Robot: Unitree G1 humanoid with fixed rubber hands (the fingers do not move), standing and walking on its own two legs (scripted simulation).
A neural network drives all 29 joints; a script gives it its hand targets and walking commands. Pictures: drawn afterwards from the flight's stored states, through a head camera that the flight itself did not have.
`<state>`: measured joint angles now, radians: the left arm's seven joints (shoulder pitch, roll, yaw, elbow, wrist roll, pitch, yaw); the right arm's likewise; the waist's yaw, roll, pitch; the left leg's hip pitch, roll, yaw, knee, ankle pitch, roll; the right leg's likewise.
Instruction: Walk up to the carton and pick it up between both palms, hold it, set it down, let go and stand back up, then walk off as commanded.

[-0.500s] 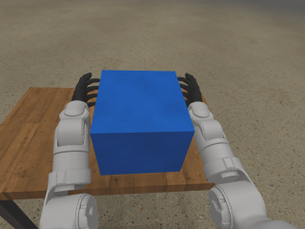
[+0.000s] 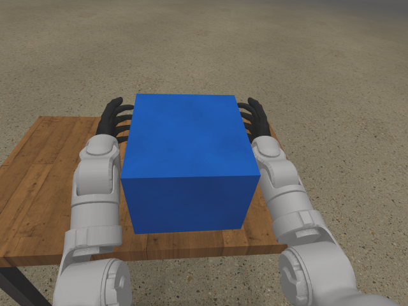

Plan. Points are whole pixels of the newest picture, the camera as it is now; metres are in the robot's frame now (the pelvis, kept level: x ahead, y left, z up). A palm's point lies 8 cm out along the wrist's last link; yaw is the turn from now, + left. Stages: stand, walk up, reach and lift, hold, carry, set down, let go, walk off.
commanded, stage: hold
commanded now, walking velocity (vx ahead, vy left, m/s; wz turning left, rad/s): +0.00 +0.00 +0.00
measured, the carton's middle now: (187, 160) +0.34 +0.02 +0.16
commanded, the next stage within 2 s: set down in 0.32 s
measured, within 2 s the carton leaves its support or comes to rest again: neither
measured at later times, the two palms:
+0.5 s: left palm (107, 130) +0.36 +0.17 +0.21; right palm (261, 132) +0.37 -0.12 +0.20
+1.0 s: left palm (123, 152) +0.40 +0.16 +0.13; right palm (256, 139) +0.40 -0.13 +0.16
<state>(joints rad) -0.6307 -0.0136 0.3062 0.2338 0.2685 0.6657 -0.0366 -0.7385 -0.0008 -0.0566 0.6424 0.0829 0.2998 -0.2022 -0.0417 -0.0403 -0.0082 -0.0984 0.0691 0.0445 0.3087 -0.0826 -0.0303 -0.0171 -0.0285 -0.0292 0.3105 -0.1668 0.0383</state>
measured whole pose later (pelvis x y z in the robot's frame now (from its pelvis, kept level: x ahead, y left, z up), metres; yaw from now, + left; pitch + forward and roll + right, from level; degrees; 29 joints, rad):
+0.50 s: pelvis +0.00 +0.00 +0.00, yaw +0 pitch -7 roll -1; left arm -0.67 -0.02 0.34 0.25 0.29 0.62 -0.07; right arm -0.74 0.01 -0.09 0.64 0.08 0.24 -0.20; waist -0.04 -0.05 -0.02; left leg -0.10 0.07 0.04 0.31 -0.08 -0.03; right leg -0.02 -0.03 -0.03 0.31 -0.17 0.04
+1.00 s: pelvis +0.02 -0.01 +0.00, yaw +0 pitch -6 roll +0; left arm -0.58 -0.04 0.34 0.36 0.33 0.37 -0.08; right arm -0.68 0.07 -0.14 0.64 0.02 -0.04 -0.16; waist -0.04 -0.08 0.08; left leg -0.07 0.07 0.05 0.26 -0.09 -0.04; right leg -0.01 -0.03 -0.03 0.30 -0.19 0.04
